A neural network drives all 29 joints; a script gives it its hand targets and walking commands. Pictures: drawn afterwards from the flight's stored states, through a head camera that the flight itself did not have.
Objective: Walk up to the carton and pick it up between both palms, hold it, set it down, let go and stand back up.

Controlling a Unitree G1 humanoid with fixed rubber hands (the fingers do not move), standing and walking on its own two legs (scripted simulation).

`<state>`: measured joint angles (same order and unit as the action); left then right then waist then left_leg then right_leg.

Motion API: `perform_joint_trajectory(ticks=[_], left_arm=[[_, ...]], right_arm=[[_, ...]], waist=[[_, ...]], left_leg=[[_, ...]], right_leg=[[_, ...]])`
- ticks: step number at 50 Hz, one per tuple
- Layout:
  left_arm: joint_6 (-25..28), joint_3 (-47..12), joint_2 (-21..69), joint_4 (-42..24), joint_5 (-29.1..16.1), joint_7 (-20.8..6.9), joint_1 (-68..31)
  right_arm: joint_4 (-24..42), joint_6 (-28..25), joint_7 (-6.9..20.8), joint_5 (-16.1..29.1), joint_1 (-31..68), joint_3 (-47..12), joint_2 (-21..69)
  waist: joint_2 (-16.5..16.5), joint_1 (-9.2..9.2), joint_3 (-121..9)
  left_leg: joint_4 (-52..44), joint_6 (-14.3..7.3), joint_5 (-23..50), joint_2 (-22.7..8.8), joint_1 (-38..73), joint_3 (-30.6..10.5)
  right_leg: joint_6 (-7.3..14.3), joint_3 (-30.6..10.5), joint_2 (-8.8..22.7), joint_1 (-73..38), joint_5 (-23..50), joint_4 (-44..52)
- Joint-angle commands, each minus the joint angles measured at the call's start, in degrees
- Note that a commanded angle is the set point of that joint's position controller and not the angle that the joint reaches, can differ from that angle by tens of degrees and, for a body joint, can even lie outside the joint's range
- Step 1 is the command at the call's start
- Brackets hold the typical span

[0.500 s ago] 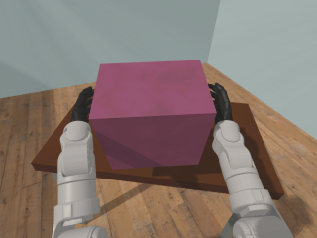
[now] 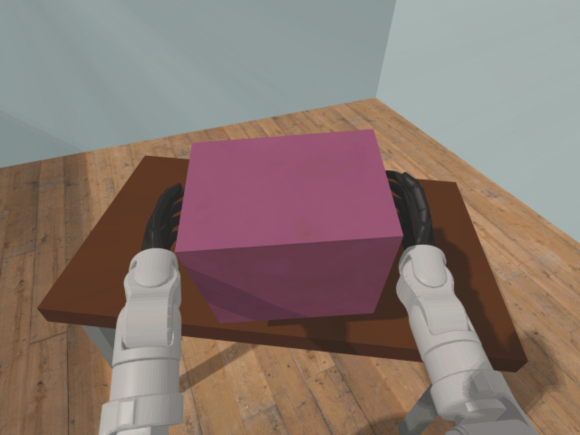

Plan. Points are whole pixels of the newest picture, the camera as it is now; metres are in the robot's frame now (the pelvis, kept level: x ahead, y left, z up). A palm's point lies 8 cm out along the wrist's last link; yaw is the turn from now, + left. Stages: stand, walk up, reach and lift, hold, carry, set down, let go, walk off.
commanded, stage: set down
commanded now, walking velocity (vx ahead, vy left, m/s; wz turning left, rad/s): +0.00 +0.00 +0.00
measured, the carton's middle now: (290, 234) +0.39 -0.03 +0.09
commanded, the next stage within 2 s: none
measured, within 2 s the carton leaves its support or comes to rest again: neither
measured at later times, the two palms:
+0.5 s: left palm (176, 248) +0.36 +0.13 +0.12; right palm (424, 245) +0.33 -0.20 +0.12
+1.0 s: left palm (191, 243) +0.40 +0.12 +0.08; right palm (414, 235) +0.37 -0.21 +0.10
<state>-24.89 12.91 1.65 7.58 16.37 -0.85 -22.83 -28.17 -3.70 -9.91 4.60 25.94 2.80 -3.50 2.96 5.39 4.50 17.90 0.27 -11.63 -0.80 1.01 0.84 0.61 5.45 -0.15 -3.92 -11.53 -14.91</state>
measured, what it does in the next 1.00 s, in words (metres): stands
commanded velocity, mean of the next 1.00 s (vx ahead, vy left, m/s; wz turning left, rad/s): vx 0.00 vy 0.00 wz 0.00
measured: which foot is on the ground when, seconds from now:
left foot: down 0.00-1.00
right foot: down 0.00-1.00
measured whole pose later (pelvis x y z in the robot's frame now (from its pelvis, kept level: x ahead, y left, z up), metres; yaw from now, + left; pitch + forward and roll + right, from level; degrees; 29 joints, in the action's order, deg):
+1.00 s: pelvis +0.01 +0.00 +0.00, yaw -1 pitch +1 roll +0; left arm -6.5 18.0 0.8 41.5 15.7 1.6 -34.6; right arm -48.7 -12.6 -4.8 -10.7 35.1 21.8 0.6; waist 1.7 4.6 -0.8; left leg 16.6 0.7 -10.7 -1.3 -6.5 2.0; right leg 0.7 4.4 -0.5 4.8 -10.8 -15.1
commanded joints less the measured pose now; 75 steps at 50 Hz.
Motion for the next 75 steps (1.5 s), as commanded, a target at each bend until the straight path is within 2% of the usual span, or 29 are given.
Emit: perform_joint_trajectory(ticks=[1,5,10,14,16,20,24,26,29,32,38,40,44,49,55,60,68,71,75], left_arm=[[4.6,-23.3,22.1,-7.3,-5.0,-10.1,-28.8],[5.6,-23.4,23.0,-6.2,-5.2,-10.1,-30.9],[8.3,-24.4,24.4,-3.0,-5.7,-8.9,-35.2],[10.9,-23.7,25.6,1.5,-5.7,-7.7,-39.7],[11.9,-22.8,26.0,4.8,-5.4,-7.4,-41.7],[13.4,-17.5,25.7,13.4,-3.1,-7.2,-44.3],[14.9,-11.8,25.2,19.7,-0.8,-7.6,-46.2],[16.1,-10.0,25.0,21.0,-0.3,-7.4,-46.6],[17.7,-8.3,24.8,22.7,0.4,-7.1,-47.9],[19.2,-7.9,25.1,23.2,0.5,-6.6,-48.8],[22.6,-10.8,26.4,23.0,-1.4,-5.7,-51.1],[23.6,-12.4,27.1,22.3,-2.2,-5.2,-51.6],[25.1,-14.1,27.4,22.3,-3.1,-4.8,-50.9],[24.6,-12.4,26.6,25.5,-2.3,-5.6,-47.5],[25.0,-11.4,26.5,26.6,-1.8,-5.5,-47.5],[26.1,-11.3,26.5,27.1,-1.4,-4.8,-48.6],[28.4,-10.5,26.8,30.2,-1.6,-3.0,-52.8],[28.8,-8.7,25.8,32.8,-1.1,-3.1,-53.3],[29.2,-5.7,24.4,35.2,-0.4,-3.6,-54.3]], right_arm=[[13.6,-3.2,7.4,-1.1,31.6,-21.1,24.5],[11.9,-4.2,7.8,-2.7,32.1,-18.0,23.7],[8.6,-6.1,9.0,-5.0,33.7,-14.2,22.9],[4.6,-7.4,10.2,-7.8,36.0,-9.9,23.2],[1.8,-7.8,10.9,-9.0,37.5,-7.8,23.5],[-4.3,-7.8,12.4,-11.9,40.3,-3.3,24.4],[-10.2,-7.7,13.8,-14.3,41.4,1.2,25.3],[-10.4,-8.2,14.3,-14.9,42.3,1.8,26.4],[-12.3,-8.5,14.8,-16.2,42.3,3.3,27.4],[-13.4,-8.9,15.0,-17.3,42.4,4.3,27.8],[-14.1,-10.1,14.7,-18.8,41.2,3.8,29.6],[-14.6,-10.6,14.5,-18.8,40.6,3.1,30.1],[-15.1,-11.3,14.0,-18.2,39.3,1.0,30.8],[-16.4,-11.0,13.4,-17.6,37.8,-0.2,31.3],[-15.1,-12.0,13.8,-17.6,39.3,0.3,30.4],[-15.7,-12.5,14.3,-18.5,39.3,1.8,30.0],[-19.6,-12.8,15.9,-20.7,41.1,7.4,28.3],[-21.6,-12.1,16.4,-21.6,41.3,8.9,28.4],[-22.9,-11.3,16.9,-23.4,41.7,11.3,28.9]], waist=[[-0.4,-0.75,-22.0],[-1.9,0.02,-22.7],[-3.9,0.94,-25.7],[-4.1,1.05,-26.7],[-4.3,0.68,-26.3],[-2.3,-1.18,-22.8],[-1.6,-2.48,-20.8],[-1.1,-3.46,-22.0],[-1.2,-3.37,-24.0],[-1.2,-2.81,-25.3],[-2.5,-1.25,-31.7],[-3.2,-0.33,-33.9],[-3.4,0.17,-36.4],[-1.8,-0.31,-32.8],[-1.4,-0.77,-33.8],[-2.4,-0.4,-35.6],[-4.8,0.18,-37.6],[-3.9,-0.4,-36.9],[-2.5,-0.14,-35.3]], left_leg=[[-0.3,0.8,24.2,2.8,1.8,1.8],[-0.1,1.6,23.1,2.3,3.9,1.6],[0.9,2.8,24.0,1.4,7.5,1.5],[0.1,3.2,19.6,0.8,7.7,1.7],[-0.5,3.0,16.5,0.5,6.8,1.9],[-3.8,1.4,6.6,0.4,2.6,3.0],[-5.8,0.5,2.9,0.2,0.3,4.0],[-5.7,0.1,4.4,0.4,-0.1,4.5],[-5.2,0.2,6.7,0.4,0.5,4.9],[-4.8,0.4,8.6,0.6,1.3,5.0],[-2.3,1.6,15.7,0.8,2.9,4.7],[-0.9,2.2,20.3,0.8,4.1,4.4],[1.0,2.9,25.8,1.0,4.0,3.6],[0.7,2.3,25.8,1.3,-1.2,3.3],[1.1,2.2,26.9,1.1,-1.4,3.2],[1.9,2.7,28.2,0.7,0.1,3.3],[2.8,3.8,28.4,-0.4,3.9,3.0],[2.3,3.2,25.7,-0.4,2.4,3.2],[0.7,2.4,21.0,-0.1,-1.0,3.6]], right_leg=[[-4.5,0.5,-0.4,-11.5,39.9,-4.3],[-3.7,1.3,-0.7,-8.3,34.9,-3.2],[-2.8,2.6,-1.3,-2.6,29.5,-2.1],[-2.3,3.4,-1.4,1.0,22.2,-0.7],[-2.2,3.5,-1.3,2.2,18.7,-0.1],[-2.4,3.3,-0.5,3.1,11.2,1.1],[-2.6,3.0,-0.2,2.7,7.7,1.5],[-2.9,2.7,-0.1,1.5,9.4,1.2],[-3.2,2.5,-0.1,0.6,13.1,0.5],[-3.4,2.3,-0.3,0.4,15.8,0.1],[-4.0,2.0,-0.3,-1.3,27.1,-2.1],[-4.1,1.9,-0.5,-1.7,32.3,-3.1],[-4.4,1.5,-0.8,-3.1,40.4,-4.6],[-5.0,0.7,-0.2,-7.4,47.2,-6.5],[-4.8,0.9,-0.4,-6.8,47.7,-7.1],[-4.5,1.3,-0.6,-4.6,47.0,-7.1],[-3.2,2.2,-1.3,4.4,37.1,-5.0],[-3.2,1.8,-1.0,4.9,35.3,-4.7],[-3.6,1.4,-0.6,3.6,35.4,-5.3]])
